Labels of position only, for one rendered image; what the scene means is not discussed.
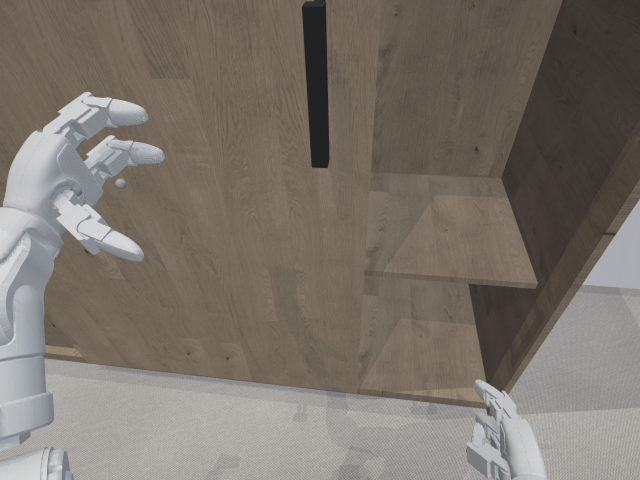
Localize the right robot hand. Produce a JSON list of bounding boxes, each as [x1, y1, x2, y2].
[[466, 380, 547, 480]]

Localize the left robot upper arm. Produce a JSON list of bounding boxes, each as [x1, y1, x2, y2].
[[0, 447, 74, 480]]

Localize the wardrobe door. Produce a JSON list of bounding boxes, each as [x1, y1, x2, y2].
[[0, 0, 382, 393], [44, 315, 75, 348]]

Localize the left robot hand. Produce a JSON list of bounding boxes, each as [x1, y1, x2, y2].
[[3, 92, 165, 262]]

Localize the robot left forearm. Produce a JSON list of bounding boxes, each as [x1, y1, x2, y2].
[[0, 207, 64, 451]]

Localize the handle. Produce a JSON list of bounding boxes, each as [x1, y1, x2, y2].
[[302, 0, 329, 168]]

